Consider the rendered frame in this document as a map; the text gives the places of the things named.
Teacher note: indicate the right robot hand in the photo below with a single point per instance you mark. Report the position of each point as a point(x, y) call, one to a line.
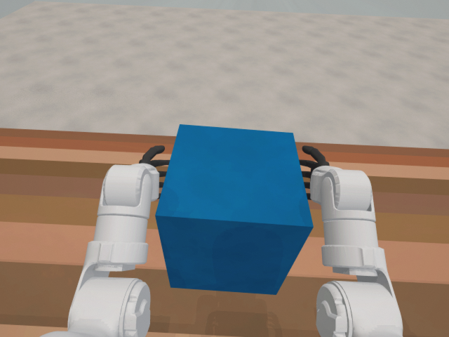
point(312, 164)

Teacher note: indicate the right robot upper arm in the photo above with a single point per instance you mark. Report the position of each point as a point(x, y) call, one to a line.
point(356, 309)

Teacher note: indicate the robot right forearm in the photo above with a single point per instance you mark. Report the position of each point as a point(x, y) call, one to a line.
point(350, 234)

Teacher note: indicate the left robot hand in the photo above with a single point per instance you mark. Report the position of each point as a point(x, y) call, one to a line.
point(150, 154)

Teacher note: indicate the carton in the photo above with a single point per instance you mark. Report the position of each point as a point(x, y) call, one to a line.
point(233, 213)

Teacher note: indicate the robot left forearm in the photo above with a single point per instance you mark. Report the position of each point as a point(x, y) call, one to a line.
point(121, 227)

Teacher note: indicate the left robot upper arm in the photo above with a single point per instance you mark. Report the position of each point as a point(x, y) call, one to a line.
point(109, 307)

